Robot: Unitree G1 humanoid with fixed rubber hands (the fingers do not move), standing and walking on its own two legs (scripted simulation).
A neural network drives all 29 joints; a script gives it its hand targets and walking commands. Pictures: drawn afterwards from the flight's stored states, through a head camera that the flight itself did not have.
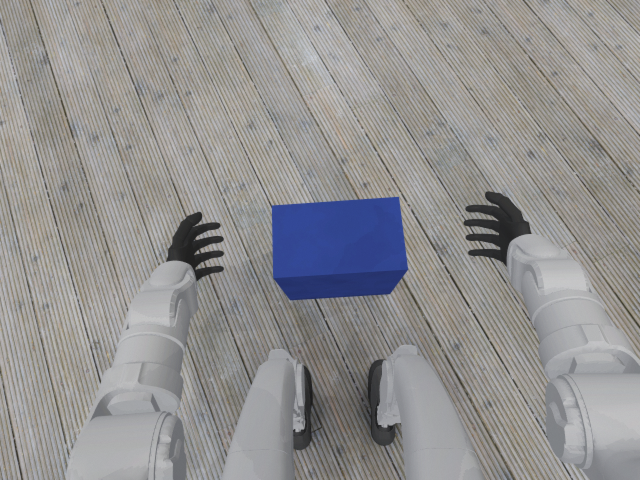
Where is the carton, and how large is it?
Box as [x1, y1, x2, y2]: [272, 197, 407, 299]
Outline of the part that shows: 398,197 272,205 273,278 290,299 389,293 407,269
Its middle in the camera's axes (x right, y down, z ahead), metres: +0.04 +0.03 +0.97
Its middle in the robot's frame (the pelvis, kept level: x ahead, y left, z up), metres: +0.50 +0.01 -0.52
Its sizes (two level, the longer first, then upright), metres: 0.282 0.165 0.299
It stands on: the floor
